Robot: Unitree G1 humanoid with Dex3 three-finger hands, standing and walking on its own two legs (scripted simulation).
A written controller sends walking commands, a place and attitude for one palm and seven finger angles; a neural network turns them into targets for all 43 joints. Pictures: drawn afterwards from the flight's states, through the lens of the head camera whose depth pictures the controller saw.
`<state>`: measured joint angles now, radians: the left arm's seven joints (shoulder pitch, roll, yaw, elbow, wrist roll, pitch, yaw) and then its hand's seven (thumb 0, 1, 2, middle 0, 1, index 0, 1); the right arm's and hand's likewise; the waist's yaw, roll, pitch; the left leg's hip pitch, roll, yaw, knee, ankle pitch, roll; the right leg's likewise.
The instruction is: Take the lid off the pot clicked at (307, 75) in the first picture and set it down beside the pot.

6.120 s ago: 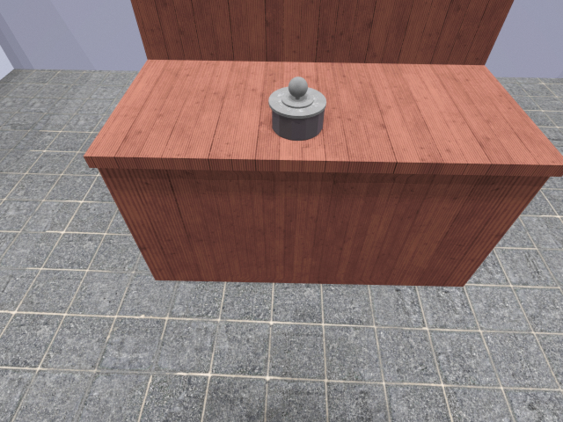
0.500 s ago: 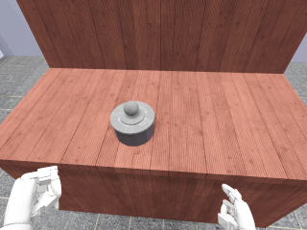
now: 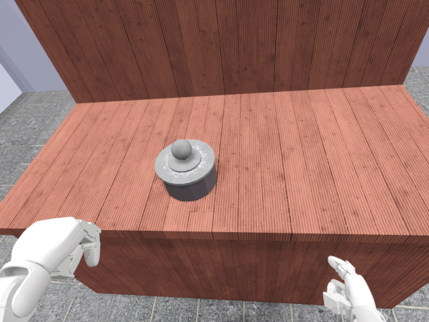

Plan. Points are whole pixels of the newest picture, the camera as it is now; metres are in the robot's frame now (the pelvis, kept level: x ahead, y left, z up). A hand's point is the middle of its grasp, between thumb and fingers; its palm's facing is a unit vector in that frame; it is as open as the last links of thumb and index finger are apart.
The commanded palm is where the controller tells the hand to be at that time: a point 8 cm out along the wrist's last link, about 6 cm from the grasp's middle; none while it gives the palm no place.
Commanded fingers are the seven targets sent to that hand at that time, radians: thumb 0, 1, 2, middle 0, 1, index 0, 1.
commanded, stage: reach forward and open the fingers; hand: left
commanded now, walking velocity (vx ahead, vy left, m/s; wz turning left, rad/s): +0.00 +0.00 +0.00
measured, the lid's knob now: (181, 149) +0.50 +0.16 +0.03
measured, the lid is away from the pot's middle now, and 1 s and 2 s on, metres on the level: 0.00 0.00 0.00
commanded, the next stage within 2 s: move the open hand above the knob in 0.70 s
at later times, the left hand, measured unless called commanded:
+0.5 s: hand (77, 224) +0.24 +0.27 +0.10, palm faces -0.19 -0.05 -0.98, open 9.5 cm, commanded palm +0.23 +0.27 +0.17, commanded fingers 0.00 -0.34 1.37 -0.79 -0.08 -0.79 -0.08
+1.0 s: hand (92, 198) +0.29 +0.26 +0.11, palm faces -0.25 -0.06 -0.97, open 10.6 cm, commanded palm +0.29 +0.25 +0.18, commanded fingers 0.00 -0.35 1.41 -0.79 -0.08 -0.79 -0.08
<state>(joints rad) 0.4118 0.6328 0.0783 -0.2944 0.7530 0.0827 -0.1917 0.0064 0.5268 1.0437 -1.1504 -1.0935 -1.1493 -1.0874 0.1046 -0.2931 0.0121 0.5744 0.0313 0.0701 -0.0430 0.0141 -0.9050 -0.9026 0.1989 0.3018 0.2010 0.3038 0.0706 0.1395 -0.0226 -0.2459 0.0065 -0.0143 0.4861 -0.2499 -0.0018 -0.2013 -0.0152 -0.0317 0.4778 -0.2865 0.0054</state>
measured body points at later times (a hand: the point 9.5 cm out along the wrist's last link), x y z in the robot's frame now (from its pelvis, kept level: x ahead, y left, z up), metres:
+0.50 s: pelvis -0.02 +0.02 +0.00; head -0.01 -0.03 +0.45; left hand +0.25 +0.27 +0.16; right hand +0.19 -0.19 -0.10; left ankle +0.00 +0.13 -0.74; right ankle -0.02 -0.12 -0.74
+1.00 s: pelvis -0.02 +0.02 +0.00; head +0.00 -0.03 +0.45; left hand +0.30 +0.26 +0.16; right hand +0.20 -0.20 -0.10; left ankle +0.00 +0.13 -0.74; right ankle -0.02 -0.12 -0.74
